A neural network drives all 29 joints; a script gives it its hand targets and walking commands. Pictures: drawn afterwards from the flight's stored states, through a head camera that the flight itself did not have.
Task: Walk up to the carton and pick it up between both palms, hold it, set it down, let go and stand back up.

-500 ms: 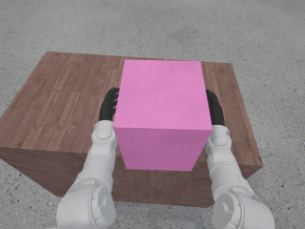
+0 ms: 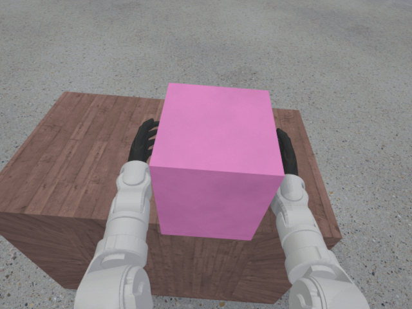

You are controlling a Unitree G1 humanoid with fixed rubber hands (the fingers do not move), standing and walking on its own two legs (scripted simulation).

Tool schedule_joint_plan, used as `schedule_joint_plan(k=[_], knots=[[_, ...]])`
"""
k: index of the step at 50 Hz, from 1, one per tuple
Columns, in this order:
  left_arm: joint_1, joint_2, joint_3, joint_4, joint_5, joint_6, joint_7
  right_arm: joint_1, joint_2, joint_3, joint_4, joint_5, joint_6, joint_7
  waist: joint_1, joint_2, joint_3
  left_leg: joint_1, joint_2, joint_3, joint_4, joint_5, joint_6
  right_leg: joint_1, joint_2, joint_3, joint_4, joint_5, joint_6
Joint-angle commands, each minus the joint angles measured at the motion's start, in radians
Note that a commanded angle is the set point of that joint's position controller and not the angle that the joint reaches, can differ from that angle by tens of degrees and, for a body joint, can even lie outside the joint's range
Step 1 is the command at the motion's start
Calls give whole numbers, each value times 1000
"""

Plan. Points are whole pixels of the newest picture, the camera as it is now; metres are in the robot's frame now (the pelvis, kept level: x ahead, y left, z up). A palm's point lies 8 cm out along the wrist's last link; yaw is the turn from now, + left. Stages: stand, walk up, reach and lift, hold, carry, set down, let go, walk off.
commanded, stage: reach and lift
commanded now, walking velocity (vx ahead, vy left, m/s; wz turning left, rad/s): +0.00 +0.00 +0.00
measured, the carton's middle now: (212, 165) +0.40 -0.01 +0.07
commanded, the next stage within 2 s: hold in 1.74 s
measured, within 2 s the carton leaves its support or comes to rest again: neither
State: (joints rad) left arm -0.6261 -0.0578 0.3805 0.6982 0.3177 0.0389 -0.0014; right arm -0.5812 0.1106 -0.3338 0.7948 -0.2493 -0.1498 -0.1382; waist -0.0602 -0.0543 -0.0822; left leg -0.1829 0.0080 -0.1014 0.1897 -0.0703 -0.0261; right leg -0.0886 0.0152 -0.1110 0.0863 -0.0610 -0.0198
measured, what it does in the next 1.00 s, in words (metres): stands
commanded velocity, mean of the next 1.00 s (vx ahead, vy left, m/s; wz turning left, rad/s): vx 0.00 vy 0.00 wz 0.00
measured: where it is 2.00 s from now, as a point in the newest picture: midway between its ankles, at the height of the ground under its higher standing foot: outside the picture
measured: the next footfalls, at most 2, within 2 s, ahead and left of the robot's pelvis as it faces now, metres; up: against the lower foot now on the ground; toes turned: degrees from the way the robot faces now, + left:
none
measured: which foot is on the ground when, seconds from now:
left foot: down 0.00-1.00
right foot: down 0.00-1.00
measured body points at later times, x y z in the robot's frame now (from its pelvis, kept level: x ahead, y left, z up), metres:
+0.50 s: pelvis +0.00 +0.01 +0.00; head +0.00 +0.06 +0.44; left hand +0.39 +0.14 +0.14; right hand +0.36 -0.15 +0.13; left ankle +0.01 +0.13 -0.75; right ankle -0.01 -0.10 -0.75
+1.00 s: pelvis -0.01 +0.01 +0.00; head -0.03 +0.05 +0.44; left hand +0.37 +0.14 +0.18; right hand +0.34 -0.16 +0.16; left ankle +0.01 +0.13 -0.75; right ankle -0.01 -0.10 -0.75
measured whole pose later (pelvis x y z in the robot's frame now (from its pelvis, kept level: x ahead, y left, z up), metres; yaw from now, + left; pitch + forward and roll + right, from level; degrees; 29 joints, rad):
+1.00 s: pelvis -0.01 +0.01 +0.00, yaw -2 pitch -8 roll -1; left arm -0.56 -0.05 0.20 -0.02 0.33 0.74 -0.01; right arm -0.52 0.00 -0.03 0.31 0.16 0.32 -0.22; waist -0.10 -0.09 0.09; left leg 0.00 0.01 -0.07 0.28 -0.14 -0.01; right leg 0.10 0.01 -0.08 0.15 -0.10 -0.01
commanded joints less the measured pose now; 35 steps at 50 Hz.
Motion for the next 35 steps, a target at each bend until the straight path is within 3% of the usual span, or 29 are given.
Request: schedule_joint_plan(k=[1, 7, 12, 22, 35], knots=[[-576, -480, -399, -215, -42, 11, -125, -580, 408, 404, -187, 74, -15, 94, -2, 76, -428, 95, -48, 69, 23, 237, -1, 360, 11, 7, 116, 416, 64], [-461, -439, -472, -362, -75, 160, -136, -542, 327, 497, -338, 207, 58, 66, 0, 54, -303, 128, -46, 69, 35, 186, 1, 345, 11, 7, 104, 335, 66], [-402, -415, -525, -478, -97, 257, -137, -516, 270, 535, -449, 278, 108, 48, -16, 71, -241, 161, -47, 73, 46, 163, -12, 308, 15, 3, 94, 270, 61], [-369, -417, -650, -692, -146, 391, -119, -509, 236, 590, -629, 350, 203, 19, -50, 117, -252, 245, -44, 71, 90, 235, -42, 263, 28, -4, 87, 255, 47], [-332, -394, -652, -840, -148, 578, -128, -516, 216, 632, -773, 427, 347, -20, -52, 76, -232, 275, -39, 76, 94, 275, -31, 303, 27, 2, 85, 292, 52]])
